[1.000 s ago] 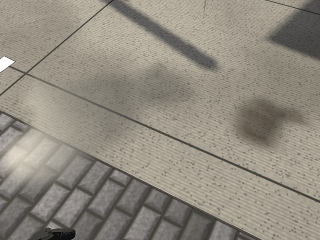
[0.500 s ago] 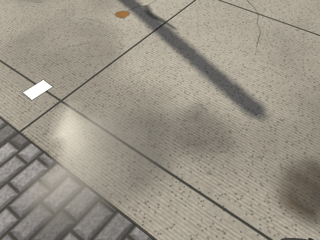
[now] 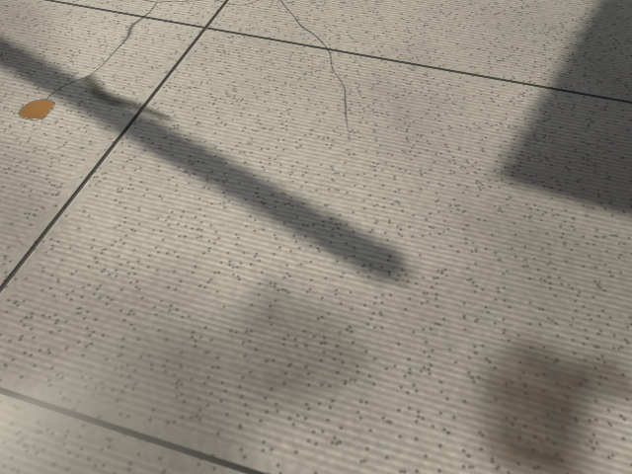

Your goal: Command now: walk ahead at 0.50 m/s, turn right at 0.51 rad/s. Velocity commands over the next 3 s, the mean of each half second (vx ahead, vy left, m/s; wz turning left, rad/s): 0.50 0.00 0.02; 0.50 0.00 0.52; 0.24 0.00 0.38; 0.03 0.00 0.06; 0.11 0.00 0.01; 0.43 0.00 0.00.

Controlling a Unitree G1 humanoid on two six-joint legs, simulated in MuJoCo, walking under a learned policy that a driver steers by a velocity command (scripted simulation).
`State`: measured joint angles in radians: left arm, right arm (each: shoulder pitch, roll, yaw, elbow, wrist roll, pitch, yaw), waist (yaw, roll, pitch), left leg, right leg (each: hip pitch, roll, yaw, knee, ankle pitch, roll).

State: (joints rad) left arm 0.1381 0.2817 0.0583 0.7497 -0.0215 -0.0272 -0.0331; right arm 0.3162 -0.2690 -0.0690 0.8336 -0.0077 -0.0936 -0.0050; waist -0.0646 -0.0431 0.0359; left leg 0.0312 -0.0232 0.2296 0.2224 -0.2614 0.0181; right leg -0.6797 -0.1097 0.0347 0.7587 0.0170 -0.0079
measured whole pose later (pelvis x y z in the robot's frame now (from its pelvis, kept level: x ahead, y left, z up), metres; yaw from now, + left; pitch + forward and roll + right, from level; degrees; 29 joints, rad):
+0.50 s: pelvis +0.28 -0.06 +0.00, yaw +3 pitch +0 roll -2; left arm 0.30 0.24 0.07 0.85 0.02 -0.10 0.00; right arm 0.18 -0.28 -0.07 0.84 0.03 -0.04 0.01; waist 0.04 0.05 0.03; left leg -0.70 0.12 -0.08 0.83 0.03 0.00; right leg 0.01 0.06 -0.18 0.22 -0.23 -0.06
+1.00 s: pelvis +0.56 +0.02 +0.01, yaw +21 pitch +2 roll +0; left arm 0.06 0.29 0.06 0.72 0.01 -0.09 0.01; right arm 0.31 -0.27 -0.07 0.75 0.02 -0.05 0.00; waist -0.05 -0.03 0.04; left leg -0.16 -0.12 -0.10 0.34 -0.20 0.10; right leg -0.66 -0.10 0.10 0.78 -0.10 0.06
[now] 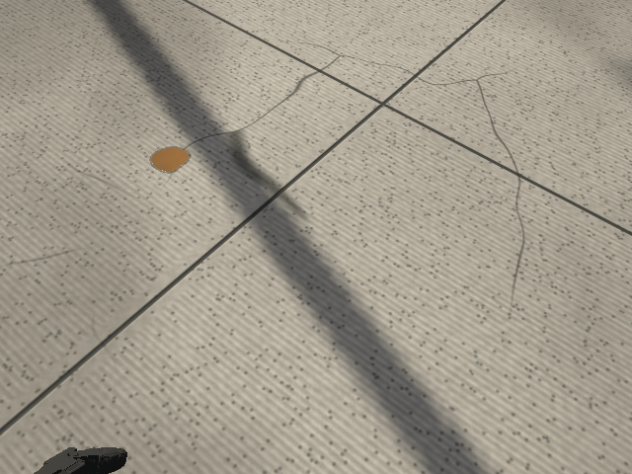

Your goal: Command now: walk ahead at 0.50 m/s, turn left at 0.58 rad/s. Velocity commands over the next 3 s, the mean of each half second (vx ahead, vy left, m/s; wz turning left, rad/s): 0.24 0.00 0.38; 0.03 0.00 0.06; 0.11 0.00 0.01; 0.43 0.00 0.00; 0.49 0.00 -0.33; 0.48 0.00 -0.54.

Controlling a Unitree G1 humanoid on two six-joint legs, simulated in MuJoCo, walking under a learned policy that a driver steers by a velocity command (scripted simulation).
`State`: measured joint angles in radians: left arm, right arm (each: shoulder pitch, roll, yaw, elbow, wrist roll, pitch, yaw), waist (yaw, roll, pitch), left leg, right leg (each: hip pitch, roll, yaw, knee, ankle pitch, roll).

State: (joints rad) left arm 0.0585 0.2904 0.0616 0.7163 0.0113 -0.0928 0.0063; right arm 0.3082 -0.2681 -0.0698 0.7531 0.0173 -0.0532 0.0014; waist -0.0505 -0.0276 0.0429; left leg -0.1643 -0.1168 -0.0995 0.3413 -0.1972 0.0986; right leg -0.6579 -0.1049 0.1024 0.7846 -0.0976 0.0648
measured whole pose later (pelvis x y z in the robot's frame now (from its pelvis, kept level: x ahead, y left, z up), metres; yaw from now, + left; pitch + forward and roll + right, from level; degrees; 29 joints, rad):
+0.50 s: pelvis +0.18 -0.05 -0.01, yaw +11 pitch +1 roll -1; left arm 0.16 0.24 0.03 0.80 0.01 -0.03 -0.01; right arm 0.18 -0.27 -0.04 0.69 0.00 0.04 -0.03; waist 0.03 0.02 0.05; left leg -0.37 0.03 -0.06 0.62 -0.27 -0.04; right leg -0.32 0.02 -0.03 0.46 -0.15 -0.03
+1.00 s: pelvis +0.23 -0.02 -0.01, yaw +11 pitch -1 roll +0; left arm 0.15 0.24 0.02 0.95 0.01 0.00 0.01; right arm 0.22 -0.23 -0.03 0.77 -0.01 0.01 -0.02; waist 0.02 0.01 0.03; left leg -0.21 -0.01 -0.05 0.55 -0.31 0.00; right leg -0.24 -0.02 -0.02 0.54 -0.28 0.01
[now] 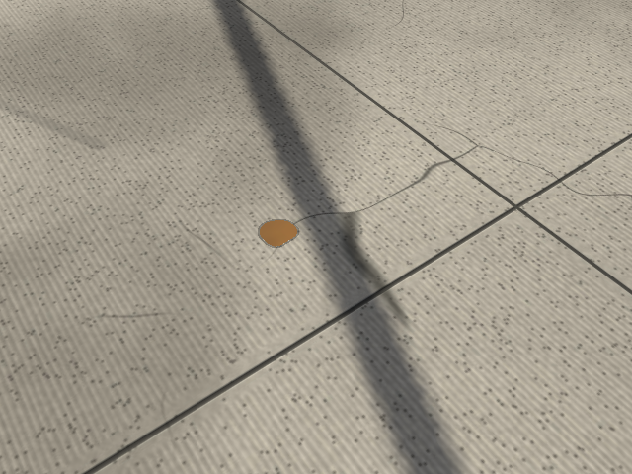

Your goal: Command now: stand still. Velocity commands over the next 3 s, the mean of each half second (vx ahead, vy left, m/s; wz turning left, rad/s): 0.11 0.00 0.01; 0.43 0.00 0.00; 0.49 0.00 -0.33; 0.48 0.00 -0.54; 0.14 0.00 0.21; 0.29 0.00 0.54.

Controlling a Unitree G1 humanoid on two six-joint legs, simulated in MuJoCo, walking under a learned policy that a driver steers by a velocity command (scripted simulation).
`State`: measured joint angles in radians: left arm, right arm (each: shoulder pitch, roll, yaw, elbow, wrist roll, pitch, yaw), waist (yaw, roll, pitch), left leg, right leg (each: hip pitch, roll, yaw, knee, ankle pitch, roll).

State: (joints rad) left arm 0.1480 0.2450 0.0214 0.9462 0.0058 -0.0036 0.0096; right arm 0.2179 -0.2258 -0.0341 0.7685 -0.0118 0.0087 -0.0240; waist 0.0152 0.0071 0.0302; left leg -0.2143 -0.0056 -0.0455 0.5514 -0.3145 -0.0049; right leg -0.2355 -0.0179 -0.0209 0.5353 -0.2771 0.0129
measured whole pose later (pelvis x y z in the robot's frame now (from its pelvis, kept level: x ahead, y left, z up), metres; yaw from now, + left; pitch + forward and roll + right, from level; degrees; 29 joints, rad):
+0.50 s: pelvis +0.04 -0.01 -0.01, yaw -1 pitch +0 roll +0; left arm 0.25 0.24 0.04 1.07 -0.03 -0.07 0.00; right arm 0.36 -0.23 -0.05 0.95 0.03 -0.05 -0.02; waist 0.01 0.00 -0.02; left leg -0.19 0.00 -0.05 0.59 -0.40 0.01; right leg -0.24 0.00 -0.01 0.64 -0.40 -0.07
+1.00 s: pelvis +0.27 +0.03 -0.01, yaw -1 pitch +1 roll +0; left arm 0.42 0.24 0.03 1.06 -0.02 -0.08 0.00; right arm 0.03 -0.25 -0.05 0.81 0.02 -0.09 0.03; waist 0.05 -0.01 0.05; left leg -0.46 -0.02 0.05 0.60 -0.16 0.06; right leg -0.14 -0.01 0.06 1.02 -0.49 -0.03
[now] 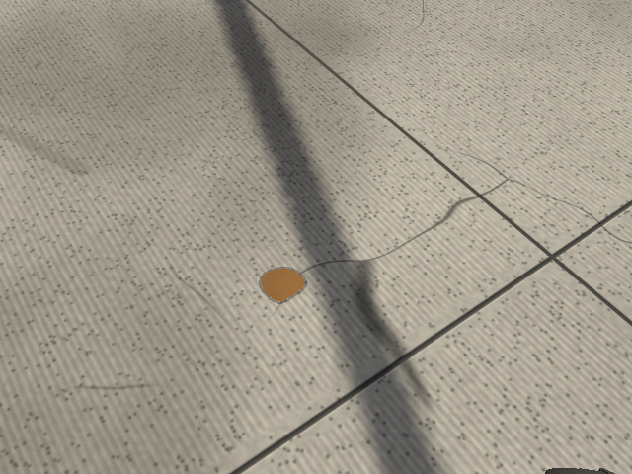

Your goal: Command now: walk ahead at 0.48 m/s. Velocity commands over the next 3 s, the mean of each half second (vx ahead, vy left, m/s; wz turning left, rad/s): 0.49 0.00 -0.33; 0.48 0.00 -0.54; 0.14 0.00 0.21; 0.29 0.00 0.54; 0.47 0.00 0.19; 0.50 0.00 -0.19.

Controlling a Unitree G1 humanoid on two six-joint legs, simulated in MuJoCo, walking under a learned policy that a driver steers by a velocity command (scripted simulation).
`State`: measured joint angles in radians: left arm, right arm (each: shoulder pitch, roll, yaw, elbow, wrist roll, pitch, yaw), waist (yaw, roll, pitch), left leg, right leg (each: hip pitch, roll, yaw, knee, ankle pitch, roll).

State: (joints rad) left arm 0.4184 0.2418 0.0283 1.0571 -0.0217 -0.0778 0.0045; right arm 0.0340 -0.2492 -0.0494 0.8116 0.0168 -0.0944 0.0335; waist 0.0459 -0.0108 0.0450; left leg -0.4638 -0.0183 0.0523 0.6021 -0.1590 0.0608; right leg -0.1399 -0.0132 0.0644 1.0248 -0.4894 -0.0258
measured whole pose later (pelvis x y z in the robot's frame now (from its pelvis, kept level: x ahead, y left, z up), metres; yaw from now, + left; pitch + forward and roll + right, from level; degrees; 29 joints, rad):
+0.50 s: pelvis +0.28 -0.05 +0.00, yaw -12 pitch +2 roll +2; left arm 0.08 0.24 0.05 0.78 -0.02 -0.06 -0.06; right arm 0.33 -0.27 -0.05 0.98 0.00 -0.05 -0.03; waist -0.04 -0.01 0.02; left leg 0.09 0.03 0.24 0.40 -0.48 -0.02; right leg -0.54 -0.02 -0.06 0.58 -0.09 -0.11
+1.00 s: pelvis +0.57 -0.11 +0.00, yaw -29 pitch +3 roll +0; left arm 0.37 0.30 0.09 0.77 -0.01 -0.03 0.03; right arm 0.02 -0.27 -0.04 0.75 -0.03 -0.14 0.02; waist 0.06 0.00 0.01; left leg -0.48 -0.02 -0.03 0.48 -0.04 0.01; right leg -0.12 0.09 0.22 0.64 -0.47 -0.04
